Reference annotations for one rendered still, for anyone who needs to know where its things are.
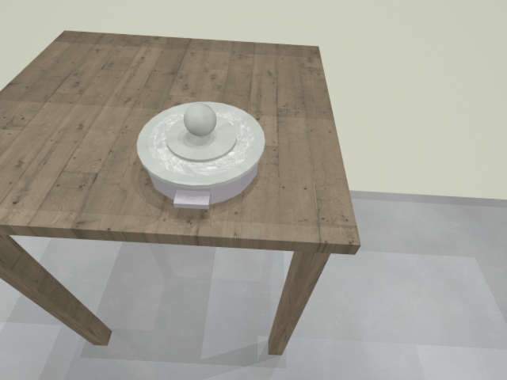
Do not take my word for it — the knob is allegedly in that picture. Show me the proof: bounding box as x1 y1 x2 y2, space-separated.
184 103 216 136

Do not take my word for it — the lid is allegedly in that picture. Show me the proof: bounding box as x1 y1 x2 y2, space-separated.
137 102 265 189

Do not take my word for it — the table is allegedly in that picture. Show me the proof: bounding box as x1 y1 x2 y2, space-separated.
0 30 361 355

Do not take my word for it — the pot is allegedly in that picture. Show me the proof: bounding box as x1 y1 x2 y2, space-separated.
149 165 257 209

